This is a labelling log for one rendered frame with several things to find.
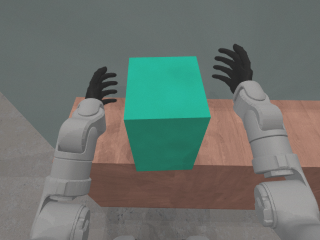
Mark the left robot hand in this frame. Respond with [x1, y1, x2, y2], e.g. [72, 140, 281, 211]
[85, 66, 118, 105]

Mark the right robot hand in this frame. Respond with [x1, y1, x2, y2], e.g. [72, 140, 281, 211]
[212, 44, 253, 94]

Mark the left robot forearm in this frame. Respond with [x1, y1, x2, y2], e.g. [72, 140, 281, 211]
[29, 98, 106, 240]

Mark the pedestal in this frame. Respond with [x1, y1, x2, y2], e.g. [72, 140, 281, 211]
[52, 97, 320, 211]

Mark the robot left upper arm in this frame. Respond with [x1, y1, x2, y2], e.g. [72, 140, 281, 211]
[25, 201, 91, 240]

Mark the carton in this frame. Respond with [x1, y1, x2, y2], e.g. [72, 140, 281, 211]
[123, 56, 211, 172]

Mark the right robot forearm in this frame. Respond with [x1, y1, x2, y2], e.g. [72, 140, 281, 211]
[232, 80, 320, 220]

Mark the robot right upper arm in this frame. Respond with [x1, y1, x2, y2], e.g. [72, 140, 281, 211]
[254, 179, 320, 240]

